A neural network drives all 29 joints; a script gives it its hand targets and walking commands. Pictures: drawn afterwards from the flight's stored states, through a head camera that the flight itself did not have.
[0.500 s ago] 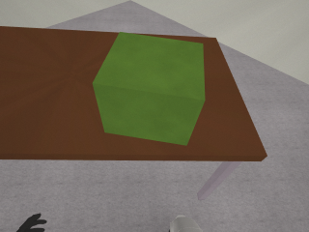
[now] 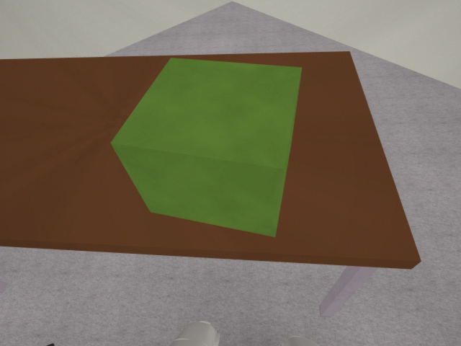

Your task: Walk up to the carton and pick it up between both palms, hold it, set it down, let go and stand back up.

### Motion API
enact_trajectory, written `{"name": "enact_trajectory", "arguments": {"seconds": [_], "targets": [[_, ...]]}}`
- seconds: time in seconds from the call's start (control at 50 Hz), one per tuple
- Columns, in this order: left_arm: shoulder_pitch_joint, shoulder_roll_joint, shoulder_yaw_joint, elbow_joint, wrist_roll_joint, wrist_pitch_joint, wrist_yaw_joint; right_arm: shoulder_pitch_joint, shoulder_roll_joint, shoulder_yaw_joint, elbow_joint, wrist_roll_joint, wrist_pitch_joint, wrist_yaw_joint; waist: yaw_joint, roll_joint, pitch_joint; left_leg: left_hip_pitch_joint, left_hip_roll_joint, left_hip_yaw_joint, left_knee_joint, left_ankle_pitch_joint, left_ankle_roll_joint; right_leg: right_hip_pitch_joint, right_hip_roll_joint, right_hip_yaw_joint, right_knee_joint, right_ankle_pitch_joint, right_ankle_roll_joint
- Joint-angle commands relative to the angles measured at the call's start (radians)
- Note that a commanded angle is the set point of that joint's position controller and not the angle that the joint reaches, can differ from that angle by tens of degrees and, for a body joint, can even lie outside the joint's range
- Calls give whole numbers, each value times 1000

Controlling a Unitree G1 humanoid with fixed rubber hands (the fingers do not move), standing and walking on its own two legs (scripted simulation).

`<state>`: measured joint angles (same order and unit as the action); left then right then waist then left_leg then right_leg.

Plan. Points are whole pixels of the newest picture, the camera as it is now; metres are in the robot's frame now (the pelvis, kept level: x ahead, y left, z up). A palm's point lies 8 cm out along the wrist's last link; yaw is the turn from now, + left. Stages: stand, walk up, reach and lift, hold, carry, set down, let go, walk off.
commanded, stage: walk up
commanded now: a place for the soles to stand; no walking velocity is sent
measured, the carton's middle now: (221, 144) +0.50 +0.05 +0.03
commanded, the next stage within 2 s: none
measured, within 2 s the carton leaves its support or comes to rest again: neither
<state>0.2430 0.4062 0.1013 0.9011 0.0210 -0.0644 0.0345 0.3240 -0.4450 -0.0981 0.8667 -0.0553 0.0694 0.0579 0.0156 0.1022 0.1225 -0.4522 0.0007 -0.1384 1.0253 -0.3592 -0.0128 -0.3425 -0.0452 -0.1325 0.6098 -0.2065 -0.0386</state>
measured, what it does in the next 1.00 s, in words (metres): steps to the left: left foot, then right foot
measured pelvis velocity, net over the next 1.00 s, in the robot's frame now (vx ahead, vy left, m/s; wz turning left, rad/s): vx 0.01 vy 0.12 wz -0.09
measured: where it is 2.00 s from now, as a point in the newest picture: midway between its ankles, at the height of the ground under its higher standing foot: outside the picture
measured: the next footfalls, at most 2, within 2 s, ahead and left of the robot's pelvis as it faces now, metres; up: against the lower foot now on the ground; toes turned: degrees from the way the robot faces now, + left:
left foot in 0.18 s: +0.06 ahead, +0.22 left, +0.00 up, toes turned -1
right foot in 0.50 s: +0.12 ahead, -0.01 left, +0.00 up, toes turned -1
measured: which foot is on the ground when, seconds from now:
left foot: up 0.00-0.16, down 0.18-1.00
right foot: down 0.00-0.22, up 0.24-0.48, down 0.50-0.74, up 0.76-0.90, down 0.92-1.00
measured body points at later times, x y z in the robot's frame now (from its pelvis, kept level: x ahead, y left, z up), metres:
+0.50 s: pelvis +0.02 +0.09 -0.01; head +0.06 +0.10 +0.44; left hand +0.10 +0.42 -0.12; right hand +0.12 -0.23 -0.11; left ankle -0.01 +0.18 -0.72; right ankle +0.08 -0.01 -0.72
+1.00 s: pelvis +0.01 +0.12 -0.01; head +0.05 +0.13 +0.44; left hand +0.15 +0.43 -0.13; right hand +0.08 -0.23 -0.09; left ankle +0.02 +0.22 -0.72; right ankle +0.01 -0.01 -0.72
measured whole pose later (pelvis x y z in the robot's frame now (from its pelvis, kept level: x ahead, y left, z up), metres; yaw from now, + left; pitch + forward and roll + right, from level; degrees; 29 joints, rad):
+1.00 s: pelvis +0.01 +0.12 -0.01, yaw -5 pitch -3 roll -1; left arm 0.12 0.43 0.04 0.95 0.02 0.00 -0.01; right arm 0.15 -0.43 -0.06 0.90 0.00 -0.04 -0.02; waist -0.01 -0.03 0.15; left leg -0.29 0.09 0.13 0.74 -0.39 0.01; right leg -0.29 0.01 0.00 0.70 -0.35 0.00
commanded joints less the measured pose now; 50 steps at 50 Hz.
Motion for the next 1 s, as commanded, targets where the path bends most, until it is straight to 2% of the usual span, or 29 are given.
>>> {"name": "enact_trajectory", "arguments": {"seconds": [0.0, 0.08, 0.12, 0.14, 0.16, 0.18, 0.2, 0.22, 0.28, 0.38, 0.44, 0.46, 0.48, 0.5, 0.52, 0.56, 0.58, 0.6, 0.64, 0.68, 0.72, 0.74, 0.8, 0.82, 0.84, 0.86, 0.9, 0.94, 0.98], "targets": [[56, 362, 72, -75, 8, -1, 16, -2, -177, -57, -99, -5, -11, -5, 40, -283, -117, -54, 49, 65, -102, -161, 32, 122, -314, 336, -265, -358, -167], [38, 366, 57, -80, 14, 5, 13, 15, -180, -67, -99, 3, -23, 3, 16, -285, -96, 23, 47, 120, -234, -207, 63, 44, -310, 309, -222, -237, -168], [3, 350, 48, -87, 6, 13, 10, 80, -168, -67, -86, -3, -29, 4, -32, -261, -128, 179, 31, 161, -413, -53, 57, -12, -245, 193, -75, -58, -128], [0, 302, 21, -93, -6, 15, 12, 130, -169, -76, -81, -6, -43, -11, -79, -167, -174, 281, 8, 167, -572, 32, 76, -30, -201, 101, 86, 57, -89], [11, 237, -2, -85, -8, 23, 16, 141, -224, -94, -82, -28, -45, -18, -104, 75, -146, 399, 114, -59, -682, -36, 124, -222, -105, 8, 319, -94, -31], [-32, 190, -10, -110, -27, 21, 27, 54, -324, -103, -120, -29, -46, -25, -88, 228, -88, 339, 273, -389, -715, -16, 219, -436, 61, 39, 420, -459, 29], [-110, 234, 0, -109, -11, 21, 40, 48, -316, -100, -114, -6, -50, -25, -123, 149, -52, 185, 315, -390, -710, -76, 278, -358, 9, 157, 449, -459, 3], [-61, 284, 4, -91, -18, 18, 36, -20, -320, -99, -137, 2, -44, -25, -89, 170, -18, 112, 310, -338, -685, -120, 291, -271, 5, 131, 424, -447, 3], [49, 220, -9, -36, -32, 2, 32, -74, -204, -51, -162, 9, -54, -37, -36, 63, -71, 307, 193, -39, -494, 584, 223, -241, 15, 126, 350, -287, -6], [-40, 191, -21, -72, -29, -2, 22, -21, -206, -56, -166, 32, -65, -60, -81, 90, -103, 387, 215, -80, -426, 808, 190, -197, 28, 70, 196, -228, -7], [67, 180, -18, -16, -16, -18, 11, -145, -193, -29, -181, 54, -64, -60, 25, 22, -110, 231, 195, 35, -313, 726, 163, 122, 55, 59, -103, 60, -25], [73, 233, -10, -21, -1, -26, 15, -131, -131, -14, -190, 69, -77, -62, 36, -106, -202, 134, 155, 59, -212, 650, 95, 276, -34, 213, -96, 258, -70], [87, 284, 10, -20, -3, -27, 18, -119, -112, -14, -195, 81, -77, -65, 50, -227, -250, 6, 28, 134, -50, 387, 31, 369, -208, 468, -82, 391, -165], [44, 280, 7, -36, -8, -16, 12, -78, -118, 0, -155, 77, -63, -77, 26, -267, -244, -15, 10, 129, -40, -183, 36, 321, -324, 614, -149, 277, -252], [-23, 268, -7, -52, -4, -8, 6, -82, -135, -14, -144, 65, -57, -80, 8, -254, -194, 118, 40, 81, -54, -354, 55, 114, -370, 639, -172, 160, -284], [-109, 252, -12, -78, -2, 7, -7, -72, -158, -27, -97, 49, -66, -65, -27, -251, -124, 211, 48, 86, -230, -312, 67, -48, -256, 484, -190, -96, -211], [-148, 229, -27, -96, 0, 12, -10, -46, -150, -25, -76, 47, -79, -60, -59, -262, -108, 241, 51, 127, -369, -180, 71, -61, -182, 372, -172, -165, -129], [-163, 215, -38, -90, -2, 19, -11, -4, -137, -18, -41, 39, -87, -56, -60, -254, -140, 307, 13, 150, -457, -39, 58, -49, -114, 307, -110, -101, -105], [-171, 171, -41, -82, -15, 25, -23, -70, -175, -18, -53, 33, -110, -71, -59, -222, -175, 282, 166, -52, -585, 103, 98, -17, -19, 249, 62, 149, 0], [-145, 173, -39, -59, -23, 41, -23, -159, -247, -25, -73, 24, -126, -82, -23, -88, -131, 206, 309, -194, -624, 107, 177, -42, 38, 209, 132, -11, 22], [-142, 213, -15, -41, -7, 52, -31, -186, -259, -45, -68, 38, -129, -76, -27, -66, -56, 32, 359, -172, -609, 153, 221, 51, 35, 185, 214, -287, 12], [-120, 215, -14, -39, -22, 62, -35, -181, -246, -41, -53, 42, -126, -74, -14, -24, -40, 46, 354, -132, -652, 118, 211, 29, 51, 184, 255, -298, 7], [-96, 175, -17, -35, -18, 65, -40, -159, -208, -21, -32, 48, -131, -88, -14, 77, -54, 209, 306, -22, -549, 462, 170, -51, 51, 163, 196, -213, -24], [-108, 173, -18, -42, -15, 66, -39, -152, -208, -27, -30, 45, -132, -87, -27, 79, -38, 235, 299, -16, -524, 513, 164, -70, 36, 150, 165, -244, -12], [-93, 151, -32, -10, -22, 51, -45, -182, -210, -13, -26, 46, -128, -81, 12, 54, -68, 169, 270, 39, -516, 440, 133, 56, 25, 124, 36, -114, -10], [-116, 158, -29, -6, -10, 48, -47, -184, -172, -11, -40, 47, -126, -77, -9, -36, -84, 181, 221, 65, -477, 400, 95, 97, 14, 152, -15, 13, -20], [-92, 220, -22, -17, 1, 43, -41, -178, -173, -6, -47, 54, -127, -84, -18, -34, -183, 190, 170, 161, -386, 397, 67, 192, -45, 232, 16, 322, -52], [-105, 236, -24, -9, -7, 32, -42, -143, -141, 4, -18, 62, -131, -82, -33, -101, -277, 260, 115, 173, -374, 290, 44, 161, -121, 363, 7, 241, -112], [-146, 199, -46, -18, -10, 38, -46, -138, -181, -7, -5, 42, -136, -81, -57, -63, -247, 425, 176, 96, -498, 244, 89, -16, -66, 258, 68, 199, -54]]}}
